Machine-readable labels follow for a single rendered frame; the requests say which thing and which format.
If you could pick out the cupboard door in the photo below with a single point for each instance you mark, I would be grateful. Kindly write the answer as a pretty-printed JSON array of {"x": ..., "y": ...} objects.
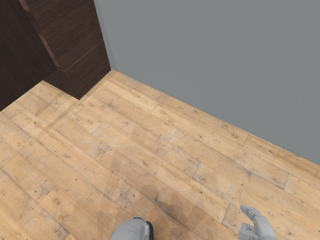
[{"x": 24, "y": 60}]

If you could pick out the right robot hand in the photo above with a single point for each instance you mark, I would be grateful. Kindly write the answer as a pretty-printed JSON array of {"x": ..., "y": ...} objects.
[{"x": 261, "y": 229}]

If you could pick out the robot left shin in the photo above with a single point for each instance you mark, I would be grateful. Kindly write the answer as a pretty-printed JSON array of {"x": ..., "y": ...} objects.
[{"x": 138, "y": 217}]

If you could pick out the robot left thigh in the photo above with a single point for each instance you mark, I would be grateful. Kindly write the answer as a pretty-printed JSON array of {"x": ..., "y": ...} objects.
[{"x": 131, "y": 229}]

